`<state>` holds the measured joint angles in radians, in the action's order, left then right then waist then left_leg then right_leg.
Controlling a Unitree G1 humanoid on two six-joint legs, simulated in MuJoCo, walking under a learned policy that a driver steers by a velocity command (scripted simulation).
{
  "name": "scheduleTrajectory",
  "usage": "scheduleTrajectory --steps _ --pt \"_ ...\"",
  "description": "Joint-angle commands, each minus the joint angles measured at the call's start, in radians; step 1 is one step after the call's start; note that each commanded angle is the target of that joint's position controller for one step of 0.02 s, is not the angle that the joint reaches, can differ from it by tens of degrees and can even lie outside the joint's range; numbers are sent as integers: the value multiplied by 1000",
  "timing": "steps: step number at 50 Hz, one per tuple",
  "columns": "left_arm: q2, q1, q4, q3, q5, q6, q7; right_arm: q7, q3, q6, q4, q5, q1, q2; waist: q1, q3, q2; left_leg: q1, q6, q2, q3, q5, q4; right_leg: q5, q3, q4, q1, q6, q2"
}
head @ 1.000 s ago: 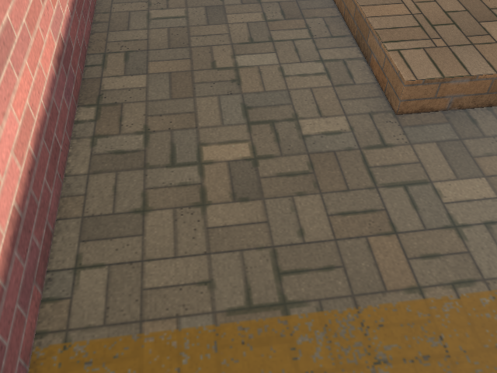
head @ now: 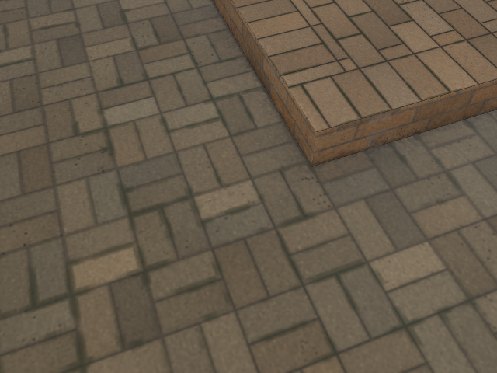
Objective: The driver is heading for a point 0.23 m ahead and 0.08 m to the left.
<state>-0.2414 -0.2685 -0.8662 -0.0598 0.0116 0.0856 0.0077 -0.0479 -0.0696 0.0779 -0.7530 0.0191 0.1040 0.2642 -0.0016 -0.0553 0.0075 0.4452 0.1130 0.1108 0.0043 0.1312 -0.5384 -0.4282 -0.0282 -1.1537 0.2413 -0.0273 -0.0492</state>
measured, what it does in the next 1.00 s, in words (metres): walks ahead: right foot, then left foot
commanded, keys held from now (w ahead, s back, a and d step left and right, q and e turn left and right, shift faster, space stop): no key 1.00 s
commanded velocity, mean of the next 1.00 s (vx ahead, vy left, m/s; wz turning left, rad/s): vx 0.12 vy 0.00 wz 0.11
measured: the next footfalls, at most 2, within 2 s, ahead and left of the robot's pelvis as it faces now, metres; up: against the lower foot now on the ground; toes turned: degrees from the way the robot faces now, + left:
right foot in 0.34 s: +0.34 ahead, -0.13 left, +0.00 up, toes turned +8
left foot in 0.62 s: +0.22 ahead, +0.11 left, +0.00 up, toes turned +5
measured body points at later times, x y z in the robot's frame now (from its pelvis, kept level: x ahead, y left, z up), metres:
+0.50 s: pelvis +0.19 -0.04 +0.01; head +0.22 -0.05 +0.46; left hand +0.34 +0.21 -0.09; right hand +0.33 -0.29 -0.12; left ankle +0.13 +0.08 -0.69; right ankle +0.30 -0.13 -0.72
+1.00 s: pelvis +0.24 -0.01 +0.01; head +0.25 -0.01 +0.46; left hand +0.31 +0.25 -0.13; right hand +0.32 -0.25 -0.13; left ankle +0.18 +0.11 -0.72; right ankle +0.30 -0.13 -0.72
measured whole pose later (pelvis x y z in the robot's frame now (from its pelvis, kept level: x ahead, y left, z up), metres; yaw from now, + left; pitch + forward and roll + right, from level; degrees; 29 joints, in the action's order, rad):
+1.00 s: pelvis +0.24 -0.01 +0.01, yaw +6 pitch -1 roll +0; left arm -0.22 -0.13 -0.97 -0.05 0.00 0.00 0.03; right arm 0.04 -0.04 0.02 -0.93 0.00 0.26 0.19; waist 0.00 -0.04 0.00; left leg 0.18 -0.01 0.00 -0.02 0.37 -0.56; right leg -0.21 -0.03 -0.55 0.32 0.01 0.00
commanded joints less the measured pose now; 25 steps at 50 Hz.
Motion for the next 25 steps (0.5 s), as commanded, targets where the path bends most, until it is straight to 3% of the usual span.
scheduleTrajectory --steps 1,2,3,6,9,12,14,16,17,18,19,20,21,23,25 --pt "-137 114 141 -25 -3 66 -3 21 -33 5 40 -5 112 117 52 122 -49 -487 221 -325 -490 -172 253 61 -82 -92 498 12 93" --pt "-139 97 141 -31 -20 55 4 28 -24 8 52 -14 86 98 16 118 -47 -390 208 -302 -411 -372 256 66 -73 -50 412 27 120" --pt "-130 78 146 -32 -21 44 8 31 -18 6 56 -15 77 87 -3 115 -28 -331 203 -285 -363 -501 255 64 -60 -13 373 45 125" --pt "-74 73 155 -16 -24 16 22 42 -25 3 44 -18 92 119 -18 119 23 -208 174 -235 -223 -745 242 143 -8 193 311 83 112" --pt "-59 147 166 -5 -22 9 20 56 -33 -21 26 -2 132 135 22 164 61 -174 104 -170 -141 -681 218 403 18 419 200 82 67" --pt "-77 212 180 -6 -14 10 6 66 -25 -35 7 -3 164 115 55 163 78 -221 74 -190 -182 -515 193 520 -6 543 176 68 54" --pt "-98 225 185 -13 -23 12 -1 68 -20 -38 1 -11 159 103 48 154 83 -269 71 -224 -232 -467 146 482 -27 593 177 46 56" --pt "-114 183 172 -21 -34 22 -4 70 -14 -39 2 -12 131 89 7 153 78 -293 47 -222 -260 -421 61 511 -26 698 108 8 54" --pt "-132 149 162 -24 -44 29 -1 70 -10 -35 4 -17 142 75 -4 168 54 -276 16 -181 -251 -379 -2 696 -47 742 12 -19 83" --pt "-182 136 169 -30 -59 32 4 66 -3 -23 8 -34 214 46 39 225 -49 -171 -26 -112 -224 -196 -106 1064 -142 671 -172 -85 203" --pt "-148 95 163 -21 -63 17 8 66 7 -18 -24 -20 324 29 36 338 -180 -49 -91 -57 -177 128 -267 1248 -271 624 -357 -243 348" --pt "-72 54 145 -4 -40 -1 6 62 5 -29 -26 -17 302 68 -3 395 -232 -4 -135 -67 -135 475 -364 1151 -392 675 -369 -310 429" --pt "-51 60 135 9 -25 -14 1 63 -6 -52 -8 -11 236 103 -15 343 -175 31 -157 -98 -132 563 -414 901 -437 722 -304 -297 424" --pt "-99 145 141 2 -24 -37 -2 74 -12 -105 -6 -14 176 94 2 218 -100 21 -181 -132 -114 492 -442 493 -391 807 -110 -226 364" --pt "-121 254 155 -5 -33 -55 1 83 -7 -127 -24 -18 190 59 41 141 -138 -97 -177 -141 -73 393 -280 285 -275 869 78 -159 270"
